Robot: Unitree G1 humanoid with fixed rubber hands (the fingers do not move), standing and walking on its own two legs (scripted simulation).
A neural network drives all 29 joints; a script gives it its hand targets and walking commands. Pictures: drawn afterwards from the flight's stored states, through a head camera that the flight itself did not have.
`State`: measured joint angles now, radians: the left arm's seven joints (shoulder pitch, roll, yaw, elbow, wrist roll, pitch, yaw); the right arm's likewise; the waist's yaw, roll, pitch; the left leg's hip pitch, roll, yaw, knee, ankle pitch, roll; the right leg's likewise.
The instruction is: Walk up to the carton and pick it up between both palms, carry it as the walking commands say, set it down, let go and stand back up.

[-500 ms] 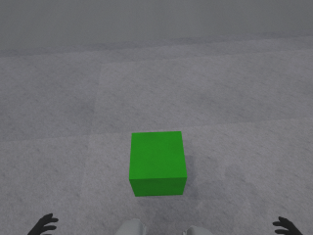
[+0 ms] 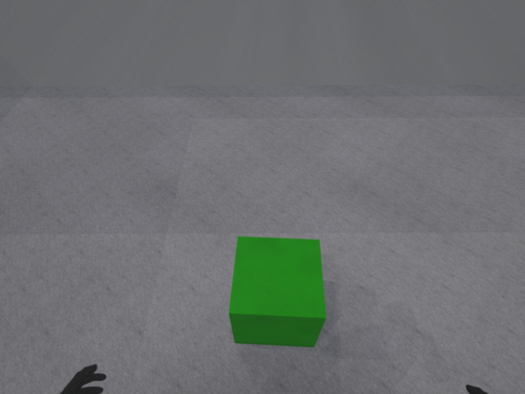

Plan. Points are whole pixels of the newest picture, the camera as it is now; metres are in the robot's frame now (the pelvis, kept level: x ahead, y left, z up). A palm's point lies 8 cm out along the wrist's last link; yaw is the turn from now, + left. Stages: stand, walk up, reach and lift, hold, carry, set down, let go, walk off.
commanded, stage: walk up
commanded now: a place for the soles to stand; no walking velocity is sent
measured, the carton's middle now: (276, 292) +0.55 -0.02 -0.61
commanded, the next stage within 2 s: stand in 1.82 s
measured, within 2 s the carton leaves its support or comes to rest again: neither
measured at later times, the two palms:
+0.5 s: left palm out of the picture +0.12 +0.33 -0.09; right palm out of the picture +0.15 -0.30 -0.08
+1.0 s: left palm out of the picture +0.12 +0.28 -0.10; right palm out of the picture +0.08 -0.40 -0.08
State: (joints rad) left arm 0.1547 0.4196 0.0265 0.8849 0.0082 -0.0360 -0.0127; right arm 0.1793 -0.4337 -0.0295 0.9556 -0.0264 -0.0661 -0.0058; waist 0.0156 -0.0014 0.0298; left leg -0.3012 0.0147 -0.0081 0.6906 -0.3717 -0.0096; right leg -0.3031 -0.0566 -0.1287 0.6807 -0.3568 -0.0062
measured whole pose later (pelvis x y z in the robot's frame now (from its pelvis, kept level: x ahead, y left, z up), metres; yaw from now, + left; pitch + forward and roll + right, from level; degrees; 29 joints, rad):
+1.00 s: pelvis -0.01 -0.05 +0.00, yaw +2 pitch -1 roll +0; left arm 0.04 0.45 0.09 0.87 0.04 0.04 -0.05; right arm 0.16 -0.48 -0.08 0.93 -0.02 -0.04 -0.07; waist -0.01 -0.02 0.17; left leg -0.34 0.05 -0.07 0.74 -0.38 -0.04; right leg -0.34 -0.02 0.00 0.68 -0.29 0.00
